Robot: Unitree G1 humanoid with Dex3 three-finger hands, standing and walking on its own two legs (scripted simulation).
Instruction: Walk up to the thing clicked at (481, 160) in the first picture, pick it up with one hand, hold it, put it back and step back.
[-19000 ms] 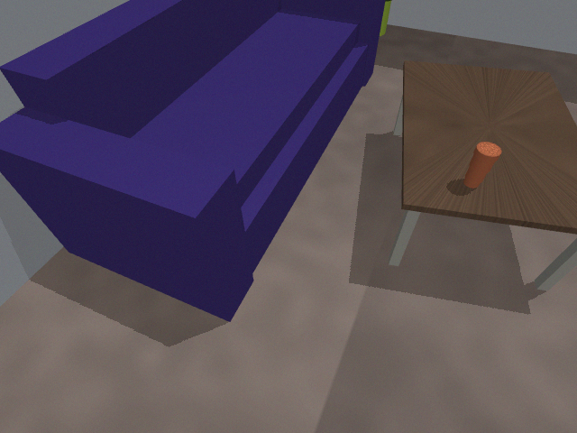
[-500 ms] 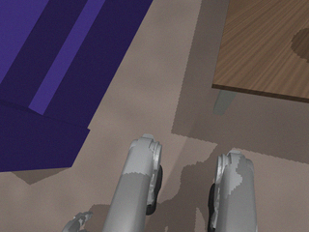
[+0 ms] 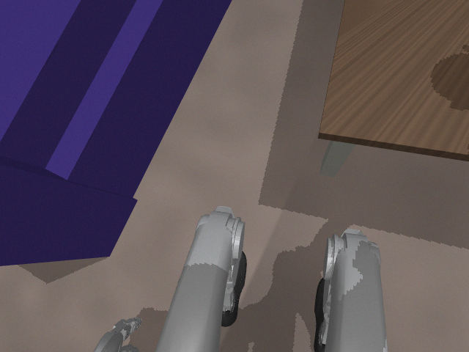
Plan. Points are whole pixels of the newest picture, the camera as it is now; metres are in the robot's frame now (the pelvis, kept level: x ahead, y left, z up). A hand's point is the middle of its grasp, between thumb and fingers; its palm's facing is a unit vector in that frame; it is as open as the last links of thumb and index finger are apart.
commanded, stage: settle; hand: right
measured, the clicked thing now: out of the picture +0.56 -0.29 +0.03
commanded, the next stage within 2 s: lift in 0.80 s
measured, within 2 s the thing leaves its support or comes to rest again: neither
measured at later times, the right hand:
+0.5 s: hand out of the picture +0.57 -0.28 +0.09, palm faces +0.31 +0.95 -0.03, open 8.9 cm
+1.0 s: hand out of the picture +0.57 -0.28 +0.12, palm faces +0.32 +0.95 -0.03, open 8.9 cm
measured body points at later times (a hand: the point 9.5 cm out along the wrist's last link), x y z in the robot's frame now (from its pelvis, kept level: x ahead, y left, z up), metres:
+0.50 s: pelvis +0.02 +0.00 +0.06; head +0.24 -0.04 +0.45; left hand +0.06 +0.28 -0.05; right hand +0.55 -0.33 +0.09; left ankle +0.10 +0.14 -0.41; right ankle +0.06 -0.12 -0.41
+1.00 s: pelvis +0.02 +0.00 +0.09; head +0.24 -0.03 +0.48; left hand +0.06 +0.27 -0.02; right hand +0.55 -0.33 +0.12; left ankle +0.10 +0.14 -0.41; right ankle +0.06 -0.12 -0.41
